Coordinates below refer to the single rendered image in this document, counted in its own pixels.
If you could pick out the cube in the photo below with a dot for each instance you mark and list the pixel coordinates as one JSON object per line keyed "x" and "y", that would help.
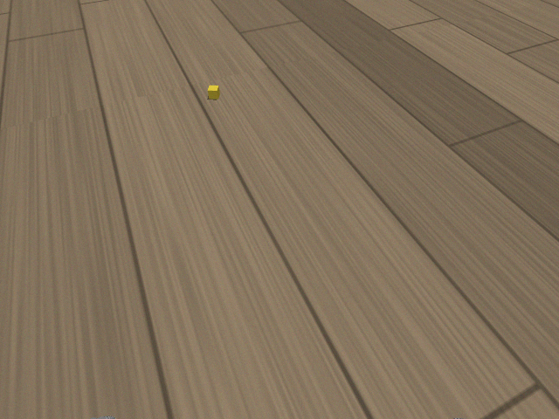
{"x": 213, "y": 92}

